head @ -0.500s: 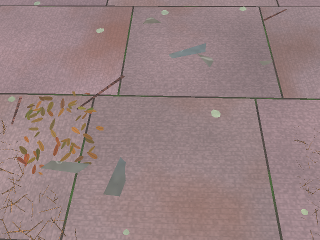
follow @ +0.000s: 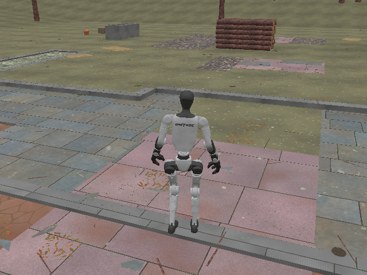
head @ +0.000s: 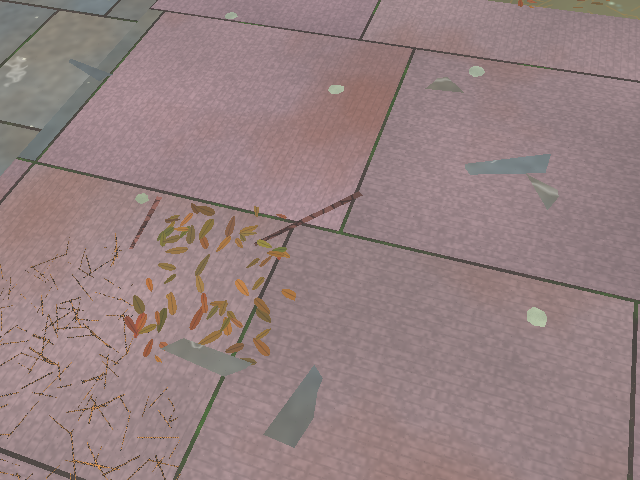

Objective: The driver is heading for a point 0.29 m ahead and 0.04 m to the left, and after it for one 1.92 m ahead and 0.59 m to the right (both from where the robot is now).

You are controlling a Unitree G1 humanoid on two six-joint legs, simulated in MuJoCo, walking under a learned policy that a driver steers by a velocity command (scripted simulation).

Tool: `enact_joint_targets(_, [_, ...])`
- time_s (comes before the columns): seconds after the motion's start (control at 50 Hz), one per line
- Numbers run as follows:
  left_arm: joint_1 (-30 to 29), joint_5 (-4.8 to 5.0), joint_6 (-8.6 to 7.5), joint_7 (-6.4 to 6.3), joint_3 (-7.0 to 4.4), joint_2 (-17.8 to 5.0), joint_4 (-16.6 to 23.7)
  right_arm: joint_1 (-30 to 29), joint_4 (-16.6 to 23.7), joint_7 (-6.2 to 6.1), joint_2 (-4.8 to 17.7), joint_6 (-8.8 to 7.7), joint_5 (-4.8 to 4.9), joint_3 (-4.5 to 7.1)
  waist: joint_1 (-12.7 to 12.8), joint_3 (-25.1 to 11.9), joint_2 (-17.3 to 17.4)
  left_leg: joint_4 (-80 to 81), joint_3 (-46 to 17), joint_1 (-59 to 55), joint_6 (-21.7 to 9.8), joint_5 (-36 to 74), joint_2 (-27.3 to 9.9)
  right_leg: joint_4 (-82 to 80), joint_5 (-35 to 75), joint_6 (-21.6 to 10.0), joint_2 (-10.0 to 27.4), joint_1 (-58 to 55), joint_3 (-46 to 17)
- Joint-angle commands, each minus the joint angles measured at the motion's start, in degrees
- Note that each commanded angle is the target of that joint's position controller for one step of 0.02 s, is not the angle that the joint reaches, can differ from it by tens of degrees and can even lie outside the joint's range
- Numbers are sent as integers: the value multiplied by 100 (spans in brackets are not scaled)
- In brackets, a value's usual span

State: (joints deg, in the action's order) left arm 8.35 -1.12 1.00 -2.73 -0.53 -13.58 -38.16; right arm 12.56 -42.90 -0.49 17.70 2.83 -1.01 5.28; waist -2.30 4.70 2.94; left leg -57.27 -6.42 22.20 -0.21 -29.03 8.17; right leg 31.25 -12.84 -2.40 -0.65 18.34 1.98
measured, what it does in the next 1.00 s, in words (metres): walks ahead: left foot, then right foot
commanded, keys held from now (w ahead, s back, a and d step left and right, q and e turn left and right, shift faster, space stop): w+q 0.26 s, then e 0.74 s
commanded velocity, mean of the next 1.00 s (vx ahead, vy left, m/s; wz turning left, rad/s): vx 0.13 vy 0.00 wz -0.02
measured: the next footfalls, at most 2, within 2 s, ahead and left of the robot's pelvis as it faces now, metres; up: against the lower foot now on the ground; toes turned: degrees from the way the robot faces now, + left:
left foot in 0.40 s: +0.14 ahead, +0.14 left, +0.00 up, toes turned +12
right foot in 0.92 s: +0.18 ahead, -0.05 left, +0.00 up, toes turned -7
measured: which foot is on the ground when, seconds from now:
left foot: up 0.00-0.38, down 0.40-0.92, up 0.94-1.00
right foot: down 0.00-0.40, up 0.42-0.90, down 0.92-1.00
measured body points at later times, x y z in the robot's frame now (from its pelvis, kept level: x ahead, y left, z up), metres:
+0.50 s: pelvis +0.10 +0.05 +0.01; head +0.11 +0.08 +0.46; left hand +0.07 +0.31 -0.14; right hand +0.33 -0.14 -0.07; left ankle +0.10 +0.13 -0.73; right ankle +0.05 -0.09 -0.68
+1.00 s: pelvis +0.13 +0.03 +0.00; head +0.16 +0.01 +0.45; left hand +0.31 +0.28 -0.09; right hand +0.20 -0.24 -0.13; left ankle +0.10 +0.15 -0.68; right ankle +0.14 -0.04 -0.73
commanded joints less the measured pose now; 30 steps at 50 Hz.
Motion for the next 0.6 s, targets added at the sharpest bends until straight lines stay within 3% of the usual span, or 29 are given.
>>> enact_joint_targets(0.02, [71, -46, -65, -20, -187, -663, 427, 335, 308, 127, 529, 46, 1, 144, 52, -771, -1036, -917, 184, 974, 278, 222, -447, -1269, 1990, -893, 1477, -1395, -1315])
enact_joint_targets(0.06, [441, -84, -101, 17, -251, -733, 321, 122, 384, 284, 458, 65, 19, 98, 285, -796, -1189, -632, 308, 1081, 306, 514, -486, -1570, 496, -802, 1313, -1566, -1136])
enact_joint_targets(0.12, [821, -62, -198, 46, -363, -895, 184, -369, 603, 427, 379, 59, -33, 52, 478, -575, -1070, -169, 347, 1434, 276, 746, -628, -2011, -755, -875, 1555, -1757, -1240])
enact_joint_targets(0.22, [1048, -77, -384, 150, -460, -995, 41, -810, 846, 527, 203, -44, -95, -44, 575, -457, -926, 639, 599, 1316, 98, 1023, -913, -2277, -950, -870, 1814, -1667, -811])
enact_joint_targets(0.28, [1168, -84, -460, 218, -486, -1025, -84, -1053, 1008, 554, 88, -129, -81, -114, 597, -277, -886, 1269, 688, 901, -96, 988, -982, -2251, -696, -820, 1831, -1306, -464])
enact_joint_targets(0.34, [1220, -71, -405, 295, -487, -1067, -284, -756, 933, 435, -87, -269, -70, -206, 434, -299, -1064, 2274, 998, -142, -289, 879, -667, -1672, 1362, -750, 1603, -979, -73])
enact_joint_targets(0.36, [1176, 18, -353, 323, -462, -1028, -352, -412, 803, 373, -198, -328, -102, -243, 227, -418, -988, 2919, 1049, -771, -369, 1478, -580, -1316, 1798, -638, 1489, -826, 50])
enact_joint_targets(0.38, [1185, 84, -314, 347, -391, -850, -404, 47, 587, 293, -196, -399, -164, -244, 30, -664, -741, 3542, 1058, -1670, -419, 1995, -474, -776, 1939, -446, 1238, -537, 227])
enact_joint_targets(0.4, [1194, 95, -313, 369, -278, -557, -360, 538, 462, 215, 60, -468, -261, -186, -191, -1103, -262, 3755, 360, -2661, -445, 2216, -1168, 13, 1227, -199, 921, -44, 452])
enact_joint_targets(0.42, [1242, 91, -290, 403, -78, 50, -24, 760, 585, 118, 738, -514, -291, -106, -180, -1400, 1163, 4024, -1665, -3428, -836, 3481, -3026, 1333, -1695, 148, 321, 1163, 756])
enact_joint_targets(0.44, [1358, 21, -120, 314, -224, -491, -150, 896, 501, 10, 1024, -484, -69, 13, -277, -1297, 953, 3958, -1771, -2636, -1417, 4490, -3321, 2158, -2360, 121, 120, 1106, 77])
enact_joint_targets(0.46, [1274, 73, -58, 296, -293, -667, -234, 647, 495, -23, 668, -486, -7, -92, -157, -958, 588, 3882, -1151, -2466, -1414, 4867, -2991, 2672, -2119, 93, 118, 1193, -418])
enact_joint_targets(0.48, [1287, 95, -64, 298, -293, -615, -314, 286, 492, -45, 349, -502, 30, -214, 68, -667, 534, 3976, -607, -2118, -1214, 4907, -2692, 2701, -1776, 98, 188, 1199, -543])
enact_joint_targets(0.5, [1366, 76, -65, 283, -336, -674, -405, -71, 564, -71, 137, -501, 28, -290, 277, -609, 460, 4096, -254, -2035, -972, 4782, -2427, 2602, -1412, 134, 259, 1136, -528])
enact_joint_targets(0.54, [1558, -10, 1, 286, -393, -695, -561, -189, 589, -129, 65, -545, 18, -322, 411, -673, 414, 4045, 256, -1842, -926, 5805, -2268, 2909, -948, 256, 151, 877, -363])
enact_joint_targets(0.6, [1445, 26, 94, 336, -422, -534, -513, -116, 541, -174, 77, -582, -11, -299, 458, -759, 272, 4044, 627, -1679, -1042, 5808, -2321, 3157, -662, 398, 114, 920, -277])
